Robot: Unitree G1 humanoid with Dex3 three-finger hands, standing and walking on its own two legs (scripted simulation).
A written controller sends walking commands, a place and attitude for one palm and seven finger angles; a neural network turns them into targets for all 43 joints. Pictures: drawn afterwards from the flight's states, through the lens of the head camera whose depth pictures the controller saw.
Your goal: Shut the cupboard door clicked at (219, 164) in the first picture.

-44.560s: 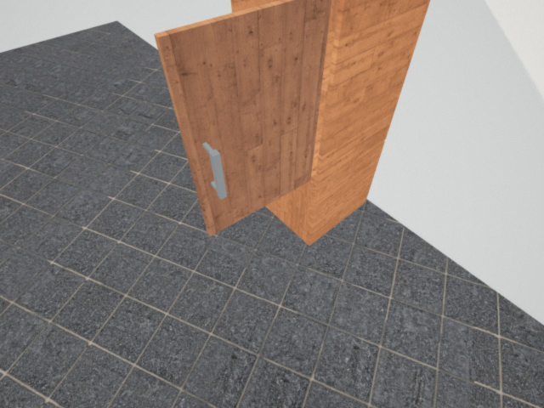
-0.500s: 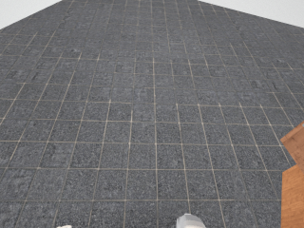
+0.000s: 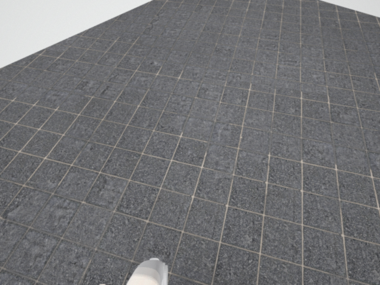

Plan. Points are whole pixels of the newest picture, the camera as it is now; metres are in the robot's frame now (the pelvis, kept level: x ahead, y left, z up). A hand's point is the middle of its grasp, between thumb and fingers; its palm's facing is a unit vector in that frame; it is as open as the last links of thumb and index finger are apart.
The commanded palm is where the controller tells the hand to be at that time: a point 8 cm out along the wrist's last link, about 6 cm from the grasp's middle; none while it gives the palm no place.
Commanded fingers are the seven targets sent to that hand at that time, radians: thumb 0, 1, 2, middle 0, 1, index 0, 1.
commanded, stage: walk to a spot facing it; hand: left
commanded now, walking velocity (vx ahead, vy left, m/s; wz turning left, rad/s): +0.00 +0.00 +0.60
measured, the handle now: out of the picture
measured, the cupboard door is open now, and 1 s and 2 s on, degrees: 36 36 36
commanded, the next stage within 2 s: turn to face it in 0.04 s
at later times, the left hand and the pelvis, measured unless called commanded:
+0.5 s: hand out of the picture +0.10 +0.23 -0.18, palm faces +0.08 -0.98 -0.18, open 7.4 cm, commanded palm none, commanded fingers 0.00 0.90 0.90 -0.20 -0.30 -0.20 -0.30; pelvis +0.08 +0.05 +0.00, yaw +0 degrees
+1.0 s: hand (129, 237) +0.25 +0.17 -0.16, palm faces -0.28 -0.93 -0.26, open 7.4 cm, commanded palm none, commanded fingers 0.00 0.90 0.90 -0.20 -0.30 -0.20 -0.30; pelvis +0.12 +0.00 +0.00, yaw -19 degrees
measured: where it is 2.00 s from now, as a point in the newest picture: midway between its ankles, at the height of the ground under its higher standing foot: outside the picture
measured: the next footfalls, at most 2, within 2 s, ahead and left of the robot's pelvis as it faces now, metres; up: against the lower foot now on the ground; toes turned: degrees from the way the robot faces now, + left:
left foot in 0.20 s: +0.15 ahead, +0.12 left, +0.00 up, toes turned +11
right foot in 0.70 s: +0.11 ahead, -0.09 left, +0.00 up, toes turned -14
